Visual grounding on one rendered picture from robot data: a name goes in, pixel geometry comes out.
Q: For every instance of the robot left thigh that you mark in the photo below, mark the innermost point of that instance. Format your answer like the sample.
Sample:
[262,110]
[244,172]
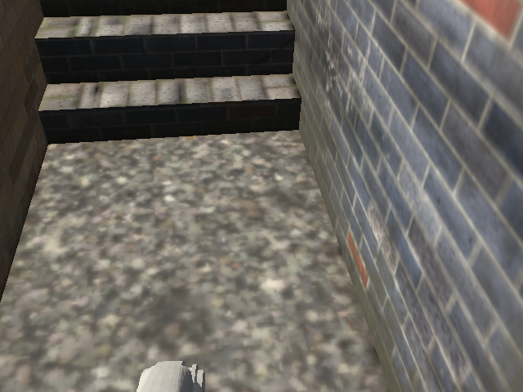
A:
[172,376]

